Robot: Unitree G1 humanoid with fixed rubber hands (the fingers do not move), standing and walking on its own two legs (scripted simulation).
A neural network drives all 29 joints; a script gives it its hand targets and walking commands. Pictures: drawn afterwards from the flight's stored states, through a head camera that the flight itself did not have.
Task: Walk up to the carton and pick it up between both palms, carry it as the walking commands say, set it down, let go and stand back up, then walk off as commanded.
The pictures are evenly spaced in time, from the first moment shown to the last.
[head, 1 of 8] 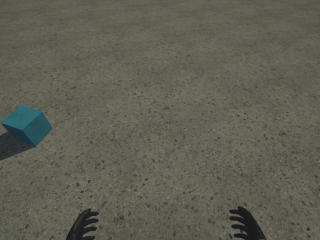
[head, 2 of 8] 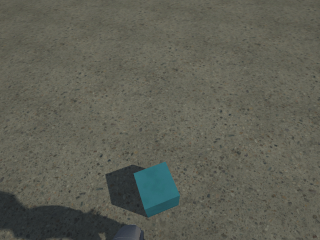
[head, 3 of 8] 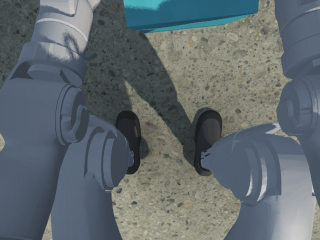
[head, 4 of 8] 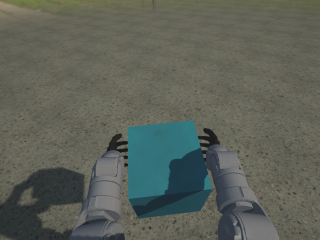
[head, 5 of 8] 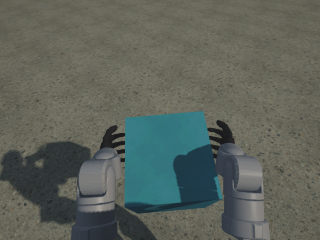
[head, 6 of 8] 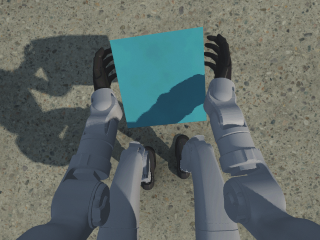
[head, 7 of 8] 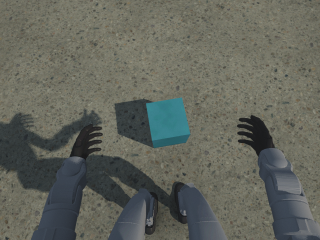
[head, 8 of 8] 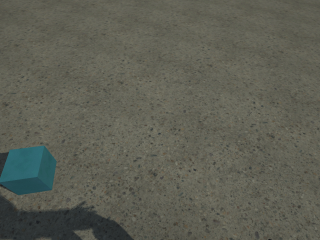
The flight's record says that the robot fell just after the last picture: no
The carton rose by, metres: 0.71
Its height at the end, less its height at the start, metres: +0.00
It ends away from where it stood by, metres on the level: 0.74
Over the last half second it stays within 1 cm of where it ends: yes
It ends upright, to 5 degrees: yes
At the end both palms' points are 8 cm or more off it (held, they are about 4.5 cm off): yes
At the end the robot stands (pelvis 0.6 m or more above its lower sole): yes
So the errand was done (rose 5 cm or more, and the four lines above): yes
